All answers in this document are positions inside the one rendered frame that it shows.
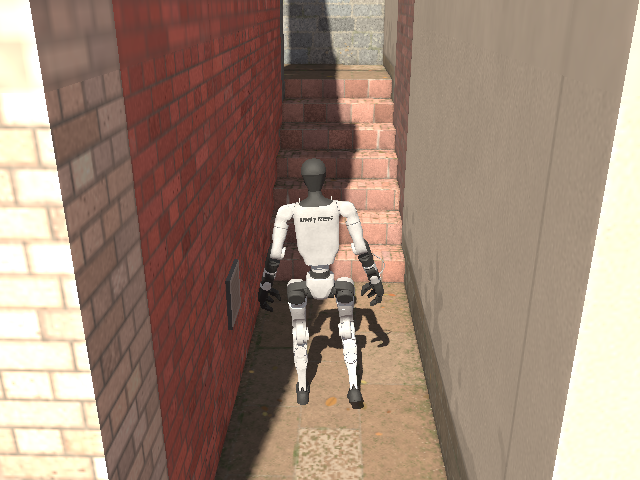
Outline stairs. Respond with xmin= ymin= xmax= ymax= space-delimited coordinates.
xmin=270 ymin=79 xmax=405 ymax=283

